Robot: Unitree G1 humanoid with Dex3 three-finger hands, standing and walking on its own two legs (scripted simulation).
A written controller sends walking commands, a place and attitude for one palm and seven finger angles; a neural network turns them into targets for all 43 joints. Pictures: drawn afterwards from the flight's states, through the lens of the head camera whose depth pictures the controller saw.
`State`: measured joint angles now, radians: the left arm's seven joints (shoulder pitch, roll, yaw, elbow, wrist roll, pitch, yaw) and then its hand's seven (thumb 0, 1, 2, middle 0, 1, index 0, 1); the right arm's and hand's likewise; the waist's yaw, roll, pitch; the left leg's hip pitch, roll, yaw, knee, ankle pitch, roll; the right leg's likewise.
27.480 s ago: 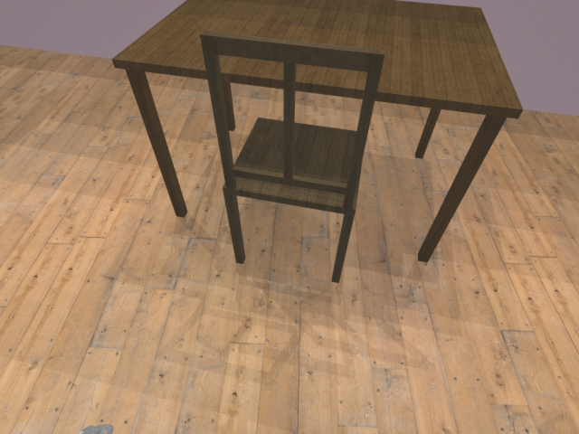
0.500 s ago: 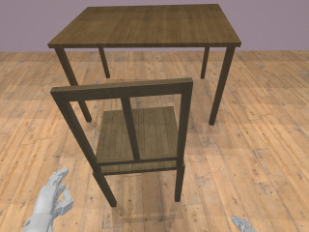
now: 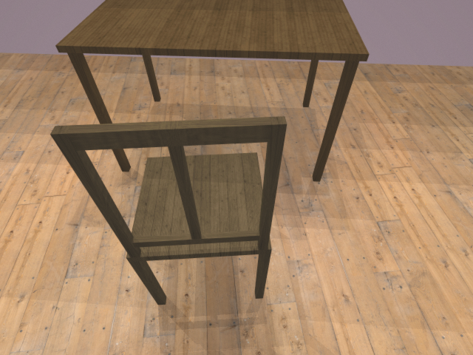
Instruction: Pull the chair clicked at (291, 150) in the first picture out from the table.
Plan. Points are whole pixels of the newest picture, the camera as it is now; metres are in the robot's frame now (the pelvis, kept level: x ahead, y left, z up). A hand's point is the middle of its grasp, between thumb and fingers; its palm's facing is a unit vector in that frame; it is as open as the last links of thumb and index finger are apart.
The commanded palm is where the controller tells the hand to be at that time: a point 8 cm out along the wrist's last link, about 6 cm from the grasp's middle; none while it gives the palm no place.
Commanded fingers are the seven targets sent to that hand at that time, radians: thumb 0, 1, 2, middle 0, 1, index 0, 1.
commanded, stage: let the arm hang, fingers relaxed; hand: left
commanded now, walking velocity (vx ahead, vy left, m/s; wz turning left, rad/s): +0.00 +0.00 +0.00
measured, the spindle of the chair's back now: (187, 198) +0.46 +0.15 -0.07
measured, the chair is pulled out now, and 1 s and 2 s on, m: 0.51 0.51 0.51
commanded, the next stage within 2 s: look to check the result in 0.46 s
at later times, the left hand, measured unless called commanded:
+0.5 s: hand out of the picture -0.01 +0.15 -0.17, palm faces +0.06 -0.98 -0.18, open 7.4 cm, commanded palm none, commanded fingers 0.00 0.90 0.90 -0.20 -0.30 -0.20 -0.30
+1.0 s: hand out of the picture +0.00 +0.16 -0.17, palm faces +0.06 -0.98 -0.18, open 7.4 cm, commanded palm none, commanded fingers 0.00 0.90 0.90 -0.20 -0.30 -0.20 -0.30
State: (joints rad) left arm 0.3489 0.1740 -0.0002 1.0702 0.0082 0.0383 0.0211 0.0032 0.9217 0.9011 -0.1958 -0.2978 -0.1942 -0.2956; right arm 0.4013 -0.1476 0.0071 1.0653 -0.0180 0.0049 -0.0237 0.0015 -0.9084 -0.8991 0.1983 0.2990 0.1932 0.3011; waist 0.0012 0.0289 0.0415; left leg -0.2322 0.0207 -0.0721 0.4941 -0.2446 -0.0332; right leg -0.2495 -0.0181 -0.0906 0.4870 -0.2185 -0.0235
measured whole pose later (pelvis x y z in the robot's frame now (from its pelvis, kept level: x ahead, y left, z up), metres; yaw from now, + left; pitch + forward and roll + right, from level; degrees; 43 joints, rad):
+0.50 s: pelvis +0.00 -0.01 +0.00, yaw +0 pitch -1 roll +0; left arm 0.32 0.12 0.01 1.06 0.01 0.02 0.03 0.01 0.91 0.90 -0.20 -0.30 -0.19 -0.30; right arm 0.37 -0.10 0.00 1.07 -0.02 -0.01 -0.03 0.00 -0.91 -0.90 0.20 0.30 0.19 0.30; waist 0.00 0.02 0.03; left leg -0.23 0.03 -0.08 0.48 -0.24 -0.04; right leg -0.25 -0.01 -0.10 0.49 -0.23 -0.03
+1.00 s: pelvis +0.01 -0.01 +0.00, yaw +0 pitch -1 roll +0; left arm 0.32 0.12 0.01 1.06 0.01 0.02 0.03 0.01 0.91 0.90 -0.20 -0.30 -0.19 -0.30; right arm 0.36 -0.10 0.01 1.08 -0.02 -0.01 -0.04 0.00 -0.91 -0.90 0.20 0.30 0.19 0.30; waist 0.00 0.02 0.03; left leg -0.21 0.03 -0.08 0.47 -0.25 -0.04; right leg -0.24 -0.01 -0.10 0.49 -0.23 -0.03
